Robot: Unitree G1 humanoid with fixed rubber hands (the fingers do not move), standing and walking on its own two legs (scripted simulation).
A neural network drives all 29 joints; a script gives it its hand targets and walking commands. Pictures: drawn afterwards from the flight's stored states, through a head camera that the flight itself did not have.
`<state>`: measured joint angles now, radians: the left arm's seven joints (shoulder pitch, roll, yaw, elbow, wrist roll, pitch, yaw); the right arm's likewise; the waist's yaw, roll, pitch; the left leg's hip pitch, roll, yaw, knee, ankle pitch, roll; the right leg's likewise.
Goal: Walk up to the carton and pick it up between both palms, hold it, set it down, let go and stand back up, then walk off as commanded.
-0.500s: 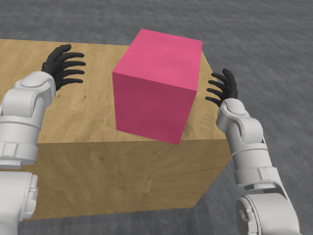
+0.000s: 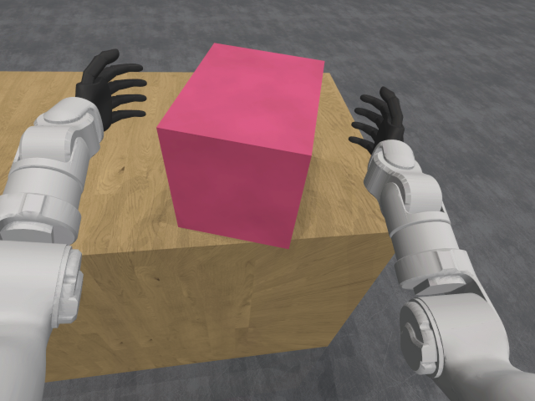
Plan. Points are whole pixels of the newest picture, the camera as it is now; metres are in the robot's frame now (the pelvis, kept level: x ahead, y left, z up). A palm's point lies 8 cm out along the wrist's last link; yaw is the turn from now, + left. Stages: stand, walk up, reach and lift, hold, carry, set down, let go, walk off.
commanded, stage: reach and lift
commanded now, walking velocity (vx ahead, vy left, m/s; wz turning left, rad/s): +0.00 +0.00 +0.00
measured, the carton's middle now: (250, 144) +0.54 -0.03 +0.08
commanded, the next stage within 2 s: none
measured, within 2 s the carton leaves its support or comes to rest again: neither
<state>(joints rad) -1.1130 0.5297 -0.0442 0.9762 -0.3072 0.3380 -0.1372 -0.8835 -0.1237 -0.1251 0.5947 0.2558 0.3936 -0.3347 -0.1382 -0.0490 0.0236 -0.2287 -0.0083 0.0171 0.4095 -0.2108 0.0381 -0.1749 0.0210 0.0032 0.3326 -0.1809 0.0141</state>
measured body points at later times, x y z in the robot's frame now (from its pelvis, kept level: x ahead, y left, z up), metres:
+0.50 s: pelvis +0.01 +0.00 +0.00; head +0.04 +0.02 +0.45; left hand +0.53 +0.16 +0.23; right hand +0.45 -0.21 +0.19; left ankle +0.00 +0.09 -0.75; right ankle -0.01 -0.12 -0.75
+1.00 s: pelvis +0.01 +0.01 +0.00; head +0.08 +0.07 +0.44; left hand +0.53 +0.20 +0.11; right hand +0.46 -0.17 +0.14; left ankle +0.00 +0.09 -0.75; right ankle -0.01 -0.12 -0.74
